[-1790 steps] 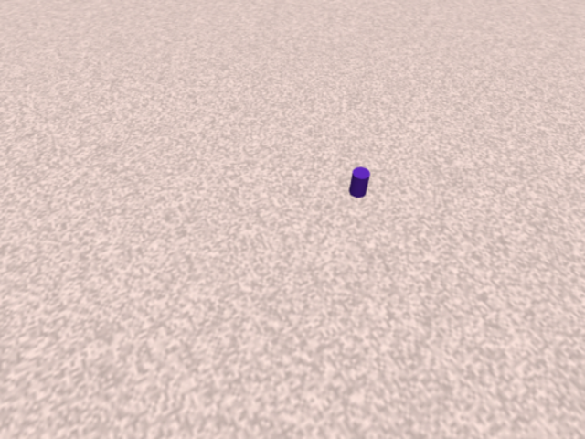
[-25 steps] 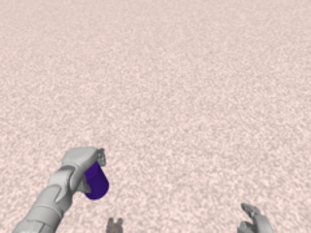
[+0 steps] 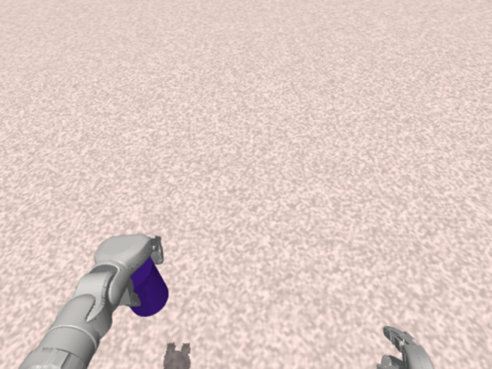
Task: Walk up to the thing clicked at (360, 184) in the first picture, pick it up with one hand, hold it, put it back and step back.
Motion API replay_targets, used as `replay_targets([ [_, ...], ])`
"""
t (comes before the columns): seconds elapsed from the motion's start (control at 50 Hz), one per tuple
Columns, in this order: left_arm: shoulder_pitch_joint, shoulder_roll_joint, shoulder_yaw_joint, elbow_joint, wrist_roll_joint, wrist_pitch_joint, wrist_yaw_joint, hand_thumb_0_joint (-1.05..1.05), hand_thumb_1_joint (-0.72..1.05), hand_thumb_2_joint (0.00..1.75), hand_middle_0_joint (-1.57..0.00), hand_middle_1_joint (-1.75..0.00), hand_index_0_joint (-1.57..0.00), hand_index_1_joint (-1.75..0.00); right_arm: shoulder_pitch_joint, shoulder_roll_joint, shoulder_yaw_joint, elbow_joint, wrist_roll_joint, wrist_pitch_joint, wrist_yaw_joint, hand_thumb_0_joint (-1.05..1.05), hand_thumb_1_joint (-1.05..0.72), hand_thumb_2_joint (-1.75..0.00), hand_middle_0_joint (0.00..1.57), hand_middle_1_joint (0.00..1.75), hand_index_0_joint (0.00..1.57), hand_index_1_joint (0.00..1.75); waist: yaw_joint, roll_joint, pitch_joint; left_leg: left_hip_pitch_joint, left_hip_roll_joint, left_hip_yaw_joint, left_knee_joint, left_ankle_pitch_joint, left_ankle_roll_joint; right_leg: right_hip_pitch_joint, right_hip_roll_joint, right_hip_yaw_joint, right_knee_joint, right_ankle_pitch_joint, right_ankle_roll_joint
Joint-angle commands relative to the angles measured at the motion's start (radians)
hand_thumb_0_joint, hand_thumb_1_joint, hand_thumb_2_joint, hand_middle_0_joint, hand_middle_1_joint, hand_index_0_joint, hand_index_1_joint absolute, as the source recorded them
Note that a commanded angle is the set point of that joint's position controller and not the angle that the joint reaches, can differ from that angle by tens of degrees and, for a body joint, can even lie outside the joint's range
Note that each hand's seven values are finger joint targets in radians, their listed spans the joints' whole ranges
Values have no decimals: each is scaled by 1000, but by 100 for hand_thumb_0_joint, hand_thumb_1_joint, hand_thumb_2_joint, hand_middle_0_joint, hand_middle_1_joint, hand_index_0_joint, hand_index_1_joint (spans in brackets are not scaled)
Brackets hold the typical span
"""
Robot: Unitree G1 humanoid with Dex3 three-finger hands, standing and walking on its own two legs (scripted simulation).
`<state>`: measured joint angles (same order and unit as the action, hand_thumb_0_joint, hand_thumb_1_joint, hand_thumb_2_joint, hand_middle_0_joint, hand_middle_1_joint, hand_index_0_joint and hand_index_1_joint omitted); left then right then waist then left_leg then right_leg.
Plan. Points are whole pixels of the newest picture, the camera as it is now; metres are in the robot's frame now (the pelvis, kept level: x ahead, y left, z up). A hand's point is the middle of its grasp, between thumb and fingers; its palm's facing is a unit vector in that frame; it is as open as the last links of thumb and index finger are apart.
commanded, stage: crouch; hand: left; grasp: from above
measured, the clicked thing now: (140, 284) +0.30 +0.23 -0.10
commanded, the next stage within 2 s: lower in 1.74 s
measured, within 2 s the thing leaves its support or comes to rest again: neither
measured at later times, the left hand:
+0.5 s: hand (157, 292) +0.34 +0.25 -0.25, palm faces -0.41 +0.03 -0.91, open 10.0 cm
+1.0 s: hand (171, 311) +0.36 +0.27 -0.47, palm faces -0.46 -0.02 -0.89, open 9.9 cm
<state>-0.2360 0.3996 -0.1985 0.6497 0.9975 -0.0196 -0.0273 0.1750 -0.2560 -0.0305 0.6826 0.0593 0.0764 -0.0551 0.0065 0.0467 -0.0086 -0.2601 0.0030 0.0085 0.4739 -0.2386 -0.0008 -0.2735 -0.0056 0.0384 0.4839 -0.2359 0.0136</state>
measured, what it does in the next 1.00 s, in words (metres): lowers itself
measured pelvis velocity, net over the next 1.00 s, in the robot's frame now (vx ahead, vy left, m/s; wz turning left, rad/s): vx -0.07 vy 0.01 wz -0.03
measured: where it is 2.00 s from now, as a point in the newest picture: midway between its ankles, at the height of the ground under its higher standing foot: outside the picture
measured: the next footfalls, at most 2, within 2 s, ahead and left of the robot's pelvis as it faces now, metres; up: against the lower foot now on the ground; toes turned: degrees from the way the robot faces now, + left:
none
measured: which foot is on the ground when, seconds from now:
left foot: down 0.00-1.00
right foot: down 0.00-1.00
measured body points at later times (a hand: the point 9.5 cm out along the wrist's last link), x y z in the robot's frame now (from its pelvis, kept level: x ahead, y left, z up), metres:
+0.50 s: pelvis -0.05 +0.01 -0.14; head +0.08 +0.02 +0.29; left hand +0.36 +0.24 -0.20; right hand +0.01 -0.29 -0.26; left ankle +0.00 +0.12 -0.74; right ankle +0.01 -0.13 -0.74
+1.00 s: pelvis -0.07 +0.01 -0.31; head +0.15 +0.04 +0.08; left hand +0.38 +0.27 -0.42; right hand +0.00 -0.27 -0.43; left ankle +0.00 +0.12 -0.74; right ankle +0.01 -0.13 -0.74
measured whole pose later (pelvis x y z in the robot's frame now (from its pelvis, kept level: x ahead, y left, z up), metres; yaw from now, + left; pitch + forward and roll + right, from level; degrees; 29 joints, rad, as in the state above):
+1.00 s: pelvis -0.07 +0.01 -0.31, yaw -1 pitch +39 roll -6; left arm -0.79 0.58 0.05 1.25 1.22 -0.16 0.35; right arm 0.18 -0.25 -0.03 0.73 -0.09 -0.06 0.07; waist -0.16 0.04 -0.19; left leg -1.98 -0.02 -0.08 1.98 -0.67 0.00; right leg -1.94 0.00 -0.03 1.92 -0.66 0.03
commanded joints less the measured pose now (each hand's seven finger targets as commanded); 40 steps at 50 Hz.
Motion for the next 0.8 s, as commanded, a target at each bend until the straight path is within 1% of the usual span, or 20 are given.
replay_targets([
  [0.0,-310,190,102,-83,29,-30,101,0,46,104,-78,-105,-82,-102,-45,-125,-45,-107,-6,-32,-7,0,-89,-90,20,30,20,30,-22,-76,-198,61,-26,19,-5,192,16,-3,24,-29,-37,165,-20],
  [0.02,-319,179,95,-60,36,-37,120,0,47,103,-79,-105,-82,-101,-37,-127,-48,-102,-10,-31,-4,0,-89,-90,20,30,20,30,-33,-74,-197,45,-26,19,12,182,15,-27,23,-29,-22,156,-21],
  [0.04,-336,190,106,-32,44,-42,142,0,47,101,-79,-105,-82,-102,-33,-129,-51,-95,-14,-29,-3,0,-89,-90,20,30,20,30,-28,-68,-198,24,-27,18,31,174,11,-47,23,-31,-5,146,-22],
  [0.06,-354,184,96,12,56,-45,163,0,46,100,-77,-106,-81,-102,-16,-134,-53,-85,-18,-27,1,0,-90,-90,20,30,20,30,-46,-77,-203,0,-26,16,59,164,12,-77,23,-31,20,140,-22],
  [0.14,-485,184,98,102,93,-64,258,0,48,103,-80,-109,-84,-105,33,-144,-69,-50,-36,-33,18,0,-90,-90,20,30,20,30,-65,-28,-288,-113,-18,10,219,145,-3,-245,29,-39,165,117,-27],
  [0.16,-499,176,97,147,113,-68,280,0,46,102,-78,-109,-82,-105,60,-147,-73,-48,-43,-37,24,0,-90,-90,20,30,20,30,-82,-38,-308,-171,-17,10,279,121,0,-299,28,-38,216,102,-28],
  [0.22,-571,180,106,224,152,-83,346,0,41,99,-73,-109,-78,-104,101,-153,-87,-53,-54,-48,36,0,-90,-90,20,30,20,30,-90,-12,-394,-333,-18,12,432,72,-1,-432,27,-40,361,62,-34],
  [0.24,-610,206,119,227,167,-85,363,0,40,99,-72,-109,-77,-104,110,-157,-88,-55,-57,-50,39,0,-90,-90,20,30,20,30,-90,-4,-427,-393,-20,15,480,63,4,-471,28,-35,403,57,-33],
  [0.3,-673,228,140,275,176,-79,407,0,41,97,-71,-112,-77,-106,127,-168,-94,-55,-67,-59,42,0,-90,-90,20,30,20,30,-94,51,-505,-499,-18,4,577,14,0,-605,38,-47,524,-2,-43],
  [0.34,-675,238,148,350,181,-71,419,0,43,99,-72,-114,-79,-107,139,-173,-98,-49,-71,-67,39,0,-90,-90,20,30,20,30,-99,30,-524,-602,-19,-4,640,-38,6,-679,40,-56,590,-47,-45],
  [0.42,-734,270,167,369,168,-59,426,0,43,96,-71,-113,-78,-106,163,-174,-103,-39,-82,-87,30,0,-90,-90,20,30,20,30,-109,61,-645,-750,-20,-17,770,-91,12,-795,38,-62,729,-89,-50],
  [0.44,-708,277,176,382,166,-54,424,0,42,99,-71,-113,-77,-107,169,-176,-106,-45,-81,-89,29,0,-90,-90,20,30,20,30,-99,57,-679,-778,-22,-13,795,-105,15,-801,38,-63,749,-98,-50],
  [0.5,-740,295,195,395,157,-45,413,0,42,97,-71,-112,-77,-106,174,-177,-108,-34,-90,-97,29,0,-90,-90,20,30,20,30,-117,64,-694,-875,-18,-23,863,-150,15,-901,35,-70,829,-138,-51],
  [0.54,-765,342,220,402,168,-44,407,0,39,99,-70,-111,-76,-105,177,-184,-106,-28,-95,-101,28,0,-90,-90,20,30,20,30,-127,67,-707,-919,-14,-42,900,-187,12,-977,36,-78,883,-179,-54],
  [0.56,-770,368,231,398,172,-49,405,0,41,96,-72,-111,-78,-105,179,-183,-104,-35,-96,-102,31,0,-90,-90,20,30,20,30,-117,70,-715,-944,-17,-40,920,-211,15,-998,34,-79,904,-199,-55],
  [0.64,-820,386,252,415,174,-76,396,0,41,100,-72,-110,-77,-105,176,-188,-96,-35,-105,-111,41,0,-90,-90,20,30,20,30,-148,73,-712,-1043,-18,-67,994,-333,16,-1143,33,-91,986,-304,-57],
  [0.68,-840,409,263,419,181,-96,394,0,42,96,-72,-110,-78,-104,182,-193,-90,-26,-108,-119,47,0,-90,-90,20,30,20,30,-158,69,-729,-1091,-22,-66,1045,-351,19,-1186,31,-92,1021,-321,-55],
  [0.7,-864,427,266,389,183,-108,397,0,42,96,-72,-108,-78,-102,178,-188,-87,-27,-110,-123,51,0,-90,-90,20,30,20,30,-150,101,-768,-1098,-24,-60,1061,-354,17,-1185,35,-91,1041,-328,-58],
  [0.76,-901,430,276,369,191,-130,404,0,45,99,-75,-109,-80,-103,192,-198,-82,-10,-118,-135,63,0,-90,-90,20,30,20,30,-164,132,-817,-1102,-24,-73,1122,-320,14,-1264,30,-102,1108,-300,-58],
  [0.78,-877,437,282,409,199,-133,406,0,47,102,-76,-110,-82,-105,197,-203,-81,-1,-122,-138,68,0,-90,-90,20,30,20,30,-170,130,-813,-1097,-22,-80,1141,-305,14,-1301,28,-107,1123,-292,-56],
])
